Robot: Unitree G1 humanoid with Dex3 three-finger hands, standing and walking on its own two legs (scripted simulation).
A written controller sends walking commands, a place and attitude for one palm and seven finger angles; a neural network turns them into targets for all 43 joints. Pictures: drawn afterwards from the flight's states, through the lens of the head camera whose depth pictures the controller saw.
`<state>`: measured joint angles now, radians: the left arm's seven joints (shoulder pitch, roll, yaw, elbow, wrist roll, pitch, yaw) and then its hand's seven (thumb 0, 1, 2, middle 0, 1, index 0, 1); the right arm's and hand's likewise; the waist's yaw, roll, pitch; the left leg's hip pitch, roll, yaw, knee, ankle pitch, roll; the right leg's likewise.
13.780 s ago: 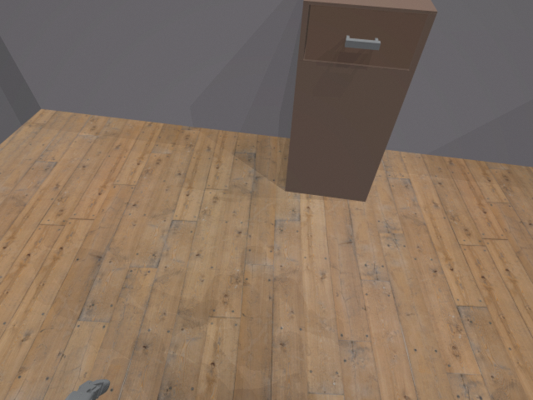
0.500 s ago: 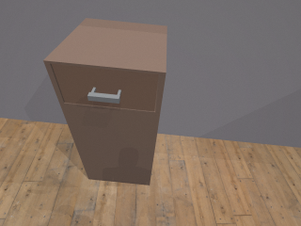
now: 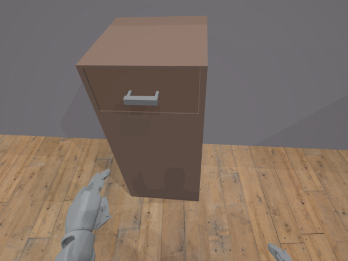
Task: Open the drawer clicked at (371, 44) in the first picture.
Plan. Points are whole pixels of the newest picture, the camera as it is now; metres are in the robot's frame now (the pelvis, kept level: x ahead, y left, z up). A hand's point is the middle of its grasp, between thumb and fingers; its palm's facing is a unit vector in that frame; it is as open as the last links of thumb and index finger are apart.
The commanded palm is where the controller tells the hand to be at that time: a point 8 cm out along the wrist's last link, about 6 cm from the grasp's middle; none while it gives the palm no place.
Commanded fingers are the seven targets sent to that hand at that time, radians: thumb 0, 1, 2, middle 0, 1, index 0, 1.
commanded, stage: raise the hand with hooked fingers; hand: left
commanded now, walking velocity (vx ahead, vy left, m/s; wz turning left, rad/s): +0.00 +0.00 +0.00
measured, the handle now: (142, 96) +0.61 +0.12 +0.05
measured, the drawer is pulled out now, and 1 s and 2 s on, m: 0.00 0.00 0.00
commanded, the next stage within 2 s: move the hooked fingers above the handle in 1.66 s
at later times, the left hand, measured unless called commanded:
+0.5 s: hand (97, 195) +0.27 +0.19 +0.03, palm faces +0.17 -0.24 -0.96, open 10.5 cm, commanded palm +0.23 +0.20 +0.09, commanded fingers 0.00 0.01 0.52 -0.26 -0.87 -0.26 -0.87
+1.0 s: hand (85, 143) +0.36 +0.22 +0.11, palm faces +0.09 -0.11 -0.99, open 13.3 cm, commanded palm +0.33 +0.22 +0.18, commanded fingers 0.00 -0.50 0.30 -0.30 -1.20 -0.30 -1.20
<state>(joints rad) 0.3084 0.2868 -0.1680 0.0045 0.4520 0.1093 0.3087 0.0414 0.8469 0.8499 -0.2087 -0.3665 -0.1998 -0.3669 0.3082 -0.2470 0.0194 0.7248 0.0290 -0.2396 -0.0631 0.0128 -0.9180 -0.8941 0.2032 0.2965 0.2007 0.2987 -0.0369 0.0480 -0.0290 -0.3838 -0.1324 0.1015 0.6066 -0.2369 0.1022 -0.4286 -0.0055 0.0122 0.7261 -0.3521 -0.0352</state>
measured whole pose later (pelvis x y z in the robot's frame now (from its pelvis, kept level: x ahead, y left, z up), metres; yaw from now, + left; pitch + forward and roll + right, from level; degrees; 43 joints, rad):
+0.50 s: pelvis +0.00 +0.00 -0.02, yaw -3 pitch -1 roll -2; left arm 0.11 0.30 -0.21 0.03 0.97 0.15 0.33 0.00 0.22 0.61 -0.27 -0.73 -0.27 -0.73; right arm 0.07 -0.20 0.04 0.56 -0.01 0.15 -0.03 0.02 -0.91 -0.89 0.20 0.30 0.20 0.30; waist 0.09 0.06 -0.05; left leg -0.46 -0.13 0.01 0.81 -0.34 0.11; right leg -0.46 0.08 0.02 0.80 -0.35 -0.03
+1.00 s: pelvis +0.07 +0.00 +0.02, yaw -2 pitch +1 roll -1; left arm 0.05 0.49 -0.09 -0.16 0.93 0.07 0.08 0.00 -0.34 0.36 -0.31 -1.10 -0.31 -1.10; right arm 0.10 -0.26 0.01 0.62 -0.01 0.18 0.00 0.02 -0.91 -0.89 0.20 0.30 0.20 0.30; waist 0.09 0.08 0.00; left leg -0.25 -0.14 -0.01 0.51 -0.28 0.12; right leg -0.26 0.06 0.03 0.52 -0.28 -0.02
